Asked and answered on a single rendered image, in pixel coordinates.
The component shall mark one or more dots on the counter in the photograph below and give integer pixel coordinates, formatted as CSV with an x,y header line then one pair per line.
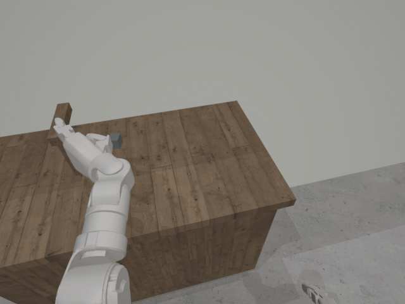
x,y
205,195

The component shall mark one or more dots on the tap lever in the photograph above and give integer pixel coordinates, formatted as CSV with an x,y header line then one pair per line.
x,y
116,140

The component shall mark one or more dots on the left robot forearm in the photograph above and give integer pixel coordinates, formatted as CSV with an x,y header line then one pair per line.
x,y
103,235

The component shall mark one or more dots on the robot right hand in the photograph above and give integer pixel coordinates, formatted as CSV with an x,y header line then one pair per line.
x,y
317,294

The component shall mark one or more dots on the robot left hand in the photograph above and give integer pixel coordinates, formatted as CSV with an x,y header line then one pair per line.
x,y
81,149

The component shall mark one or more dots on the robot left upper arm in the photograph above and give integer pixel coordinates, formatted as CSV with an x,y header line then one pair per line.
x,y
106,283

